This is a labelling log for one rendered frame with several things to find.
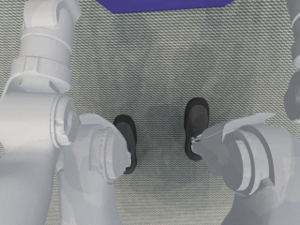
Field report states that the robot right upper arm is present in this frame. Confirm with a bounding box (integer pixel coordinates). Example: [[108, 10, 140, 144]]
[[283, 69, 300, 124]]

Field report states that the robot left upper arm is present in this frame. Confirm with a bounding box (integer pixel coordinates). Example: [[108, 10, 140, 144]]
[[0, 91, 79, 225]]

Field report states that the carton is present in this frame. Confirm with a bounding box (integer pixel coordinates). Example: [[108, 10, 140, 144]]
[[96, 0, 234, 14]]

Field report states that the robot left thigh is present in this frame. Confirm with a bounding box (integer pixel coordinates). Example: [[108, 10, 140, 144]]
[[56, 124, 123, 225]]

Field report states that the robot left shin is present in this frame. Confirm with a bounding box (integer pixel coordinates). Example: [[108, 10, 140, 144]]
[[55, 113, 131, 176]]

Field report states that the robot right forearm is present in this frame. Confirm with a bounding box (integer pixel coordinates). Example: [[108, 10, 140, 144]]
[[286, 0, 300, 68]]

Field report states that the robot left forearm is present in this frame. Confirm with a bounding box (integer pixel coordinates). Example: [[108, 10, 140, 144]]
[[0, 0, 82, 102]]

